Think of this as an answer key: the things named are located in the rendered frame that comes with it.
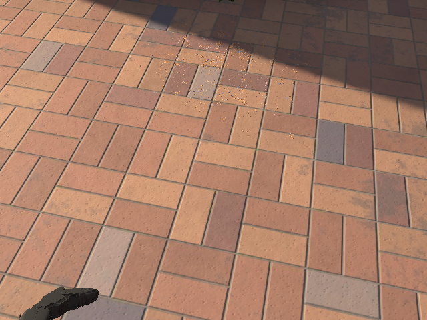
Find left robot hand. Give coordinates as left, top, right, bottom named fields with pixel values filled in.
left=19, top=287, right=99, bottom=320

